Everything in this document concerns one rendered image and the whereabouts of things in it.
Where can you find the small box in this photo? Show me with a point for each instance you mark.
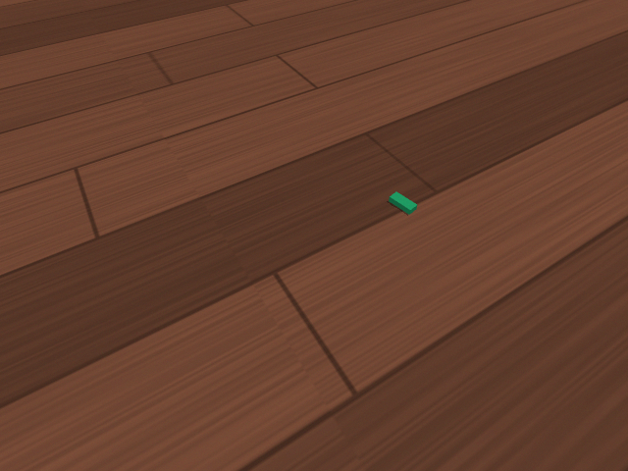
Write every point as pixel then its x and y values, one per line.
pixel 403 203

